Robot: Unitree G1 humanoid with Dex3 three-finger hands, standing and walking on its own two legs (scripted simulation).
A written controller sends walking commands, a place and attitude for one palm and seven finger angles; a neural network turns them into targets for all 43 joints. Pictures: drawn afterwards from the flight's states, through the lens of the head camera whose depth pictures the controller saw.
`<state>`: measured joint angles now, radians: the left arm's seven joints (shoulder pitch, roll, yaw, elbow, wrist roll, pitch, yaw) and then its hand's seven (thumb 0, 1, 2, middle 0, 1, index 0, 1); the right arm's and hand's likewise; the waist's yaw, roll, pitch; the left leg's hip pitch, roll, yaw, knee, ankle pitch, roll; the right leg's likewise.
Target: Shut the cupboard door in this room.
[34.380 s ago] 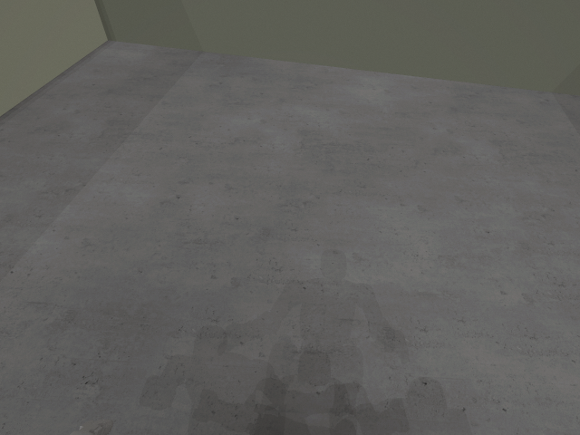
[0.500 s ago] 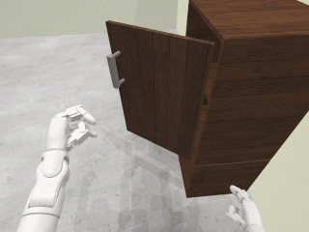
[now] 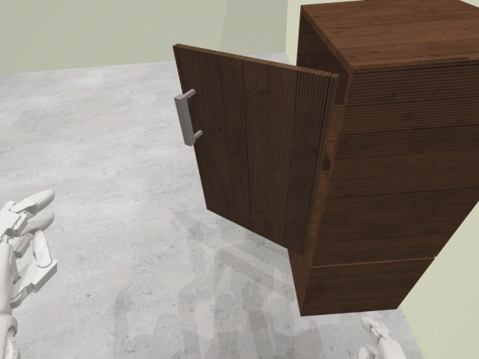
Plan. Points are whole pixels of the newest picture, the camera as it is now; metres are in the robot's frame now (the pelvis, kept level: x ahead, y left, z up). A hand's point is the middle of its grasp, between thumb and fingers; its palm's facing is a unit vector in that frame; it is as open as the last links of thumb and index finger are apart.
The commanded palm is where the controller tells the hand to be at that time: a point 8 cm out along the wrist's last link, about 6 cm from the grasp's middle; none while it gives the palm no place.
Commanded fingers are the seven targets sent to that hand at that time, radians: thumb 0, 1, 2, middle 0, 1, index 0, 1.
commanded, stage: draw the hand back to the body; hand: left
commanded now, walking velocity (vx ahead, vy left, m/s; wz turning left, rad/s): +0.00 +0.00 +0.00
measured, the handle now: (190, 117) +0.66 +0.21 +0.08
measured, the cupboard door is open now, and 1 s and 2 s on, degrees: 54 54 54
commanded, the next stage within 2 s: step back with the hand held close in 0.34 s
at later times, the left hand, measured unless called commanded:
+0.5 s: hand (51, 262) +0.19 +0.27 +0.16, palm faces +0.46 -0.79 -0.41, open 7.4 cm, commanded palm +0.14 +0.30 +0.17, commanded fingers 0.00 0.90 0.90 -0.20 -0.30 -0.20 -0.30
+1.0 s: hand (12, 290) +0.15 +0.30 +0.15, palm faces +0.41 -0.77 -0.49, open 7.4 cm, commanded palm +0.09 +0.33 +0.17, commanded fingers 0.00 0.90 0.90 -0.20 -0.30 -0.20 -0.30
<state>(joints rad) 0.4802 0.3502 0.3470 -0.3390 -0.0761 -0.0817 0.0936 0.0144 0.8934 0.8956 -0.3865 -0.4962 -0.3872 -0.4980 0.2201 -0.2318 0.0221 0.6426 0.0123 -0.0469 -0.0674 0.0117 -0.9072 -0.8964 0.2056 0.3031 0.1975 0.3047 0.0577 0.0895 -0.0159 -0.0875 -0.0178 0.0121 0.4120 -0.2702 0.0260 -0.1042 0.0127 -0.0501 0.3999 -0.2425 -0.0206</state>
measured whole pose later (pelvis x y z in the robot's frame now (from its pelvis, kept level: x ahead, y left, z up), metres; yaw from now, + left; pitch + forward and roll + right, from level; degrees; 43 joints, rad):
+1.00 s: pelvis -0.05 +0.03 -0.01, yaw -1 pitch +1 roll -1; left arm 0.54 0.43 0.43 -0.46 -0.05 -0.17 0.13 0.01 0.89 0.90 -0.21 -0.30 -0.21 -0.30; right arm 0.19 -0.23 0.00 0.53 0.02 0.03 -0.09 0.01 -0.91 -0.90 0.21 0.30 0.20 0.30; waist 0.00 0.02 -0.03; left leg -0.34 -0.05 0.05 0.58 -0.26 0.08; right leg -0.35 -0.02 -0.02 0.56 -0.22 0.02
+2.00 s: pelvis -0.18 +0.03 -0.02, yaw +7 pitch +2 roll -6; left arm 0.51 0.47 0.48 -0.52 -0.03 -0.28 0.15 0.01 0.89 0.90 -0.21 -0.30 -0.21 -0.30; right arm 0.23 -0.20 -0.02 0.62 -0.01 -0.08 -0.08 0.01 -0.91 -0.90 0.21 0.30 0.20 0.30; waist -0.05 0.03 -0.02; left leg -0.54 0.06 0.01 0.59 -0.07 0.08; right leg -0.43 0.10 0.02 0.85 -0.39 0.02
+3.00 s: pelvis -0.42 +0.16 +0.00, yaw +0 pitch -2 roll -5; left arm 0.40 0.37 0.45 -0.43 -0.03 -0.16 0.16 0.01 0.90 0.90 -0.20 -0.30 -0.20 -0.30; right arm 0.24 -0.11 0.07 0.66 -0.02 -0.10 -0.03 0.01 -0.90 -0.90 0.21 0.30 0.20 0.31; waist 0.02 0.00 -0.02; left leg -0.29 0.08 0.02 0.56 -0.25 0.03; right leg -0.52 0.03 -0.06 1.09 -0.34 0.01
